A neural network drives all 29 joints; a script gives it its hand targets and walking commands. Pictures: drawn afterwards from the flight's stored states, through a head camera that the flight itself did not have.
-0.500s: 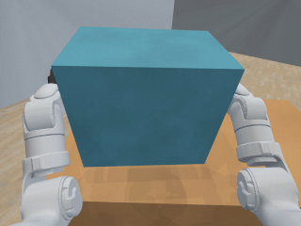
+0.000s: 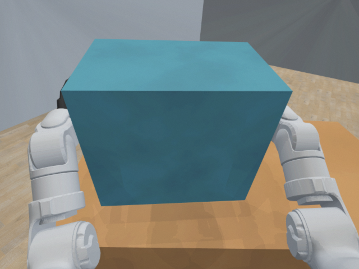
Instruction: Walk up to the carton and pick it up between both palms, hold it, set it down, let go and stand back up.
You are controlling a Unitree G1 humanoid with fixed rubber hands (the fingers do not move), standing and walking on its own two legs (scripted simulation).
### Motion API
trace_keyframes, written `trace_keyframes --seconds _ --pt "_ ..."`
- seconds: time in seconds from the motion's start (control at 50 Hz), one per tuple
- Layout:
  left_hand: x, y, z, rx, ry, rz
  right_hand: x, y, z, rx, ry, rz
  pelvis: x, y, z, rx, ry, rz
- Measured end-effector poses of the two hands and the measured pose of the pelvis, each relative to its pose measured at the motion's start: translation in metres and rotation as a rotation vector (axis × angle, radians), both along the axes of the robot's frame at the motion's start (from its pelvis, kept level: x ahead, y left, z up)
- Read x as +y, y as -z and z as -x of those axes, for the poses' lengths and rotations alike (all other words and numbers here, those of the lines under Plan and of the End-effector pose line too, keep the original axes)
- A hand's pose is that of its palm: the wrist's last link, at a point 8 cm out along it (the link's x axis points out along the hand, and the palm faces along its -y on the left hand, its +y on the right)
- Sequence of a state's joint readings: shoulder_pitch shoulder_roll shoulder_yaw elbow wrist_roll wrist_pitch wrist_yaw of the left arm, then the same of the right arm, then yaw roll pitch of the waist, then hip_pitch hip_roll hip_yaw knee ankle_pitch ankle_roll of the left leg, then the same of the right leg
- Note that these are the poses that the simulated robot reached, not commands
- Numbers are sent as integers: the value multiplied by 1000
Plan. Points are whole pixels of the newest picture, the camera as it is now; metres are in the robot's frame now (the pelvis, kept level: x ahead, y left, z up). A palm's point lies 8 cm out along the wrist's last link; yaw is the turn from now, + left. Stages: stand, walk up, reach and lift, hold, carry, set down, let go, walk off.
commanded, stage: hold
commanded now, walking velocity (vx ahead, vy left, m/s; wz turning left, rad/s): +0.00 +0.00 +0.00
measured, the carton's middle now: (174, 124) +0.35 +0.00 +0.23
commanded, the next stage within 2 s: none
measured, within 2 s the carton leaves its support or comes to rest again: neither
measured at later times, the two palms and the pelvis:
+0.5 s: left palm (70, 112) +0.35 +0.20 +0.26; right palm (270, 110) +0.35 -0.20 +0.26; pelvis -0.01 +0.00 +0.00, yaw +0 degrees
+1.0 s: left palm (70, 110) +0.35 +0.20 +0.26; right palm (269, 109) +0.36 -0.20 +0.26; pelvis -0.01 +0.00 +0.00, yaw +1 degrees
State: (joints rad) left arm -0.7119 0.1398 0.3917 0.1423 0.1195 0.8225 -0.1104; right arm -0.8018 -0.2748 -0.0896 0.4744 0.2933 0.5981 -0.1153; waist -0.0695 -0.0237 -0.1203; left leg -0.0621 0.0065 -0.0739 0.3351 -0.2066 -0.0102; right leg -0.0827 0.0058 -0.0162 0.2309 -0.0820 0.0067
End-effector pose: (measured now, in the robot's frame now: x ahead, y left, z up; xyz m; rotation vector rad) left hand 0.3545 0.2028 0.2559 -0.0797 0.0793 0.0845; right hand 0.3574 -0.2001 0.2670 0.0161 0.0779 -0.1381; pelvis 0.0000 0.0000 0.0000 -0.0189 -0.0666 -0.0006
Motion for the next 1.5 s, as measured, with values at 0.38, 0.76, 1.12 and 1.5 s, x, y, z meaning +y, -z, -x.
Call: trace_keyframes --seconds 0.38,0.76,1.12,1.5 --pt "0 -4 4 -6 -3 -9 0 3 4 -6 -3 -15 2 0 4 -5 -5 0" --pt "2 -10 6 -13 -10 -9 1 -4 2 -12 -11 -6 -3 0 8 4 -12 -3" --pt "0 -7 -2 8 1 -14 0 1 -4 10 -9 2 -2 0 8 12 -11 -5" --pt "2 -2 0 -2 -4 -8 2 3 -4 1 -9 -10 -1 0 -1 -2 -20 1"
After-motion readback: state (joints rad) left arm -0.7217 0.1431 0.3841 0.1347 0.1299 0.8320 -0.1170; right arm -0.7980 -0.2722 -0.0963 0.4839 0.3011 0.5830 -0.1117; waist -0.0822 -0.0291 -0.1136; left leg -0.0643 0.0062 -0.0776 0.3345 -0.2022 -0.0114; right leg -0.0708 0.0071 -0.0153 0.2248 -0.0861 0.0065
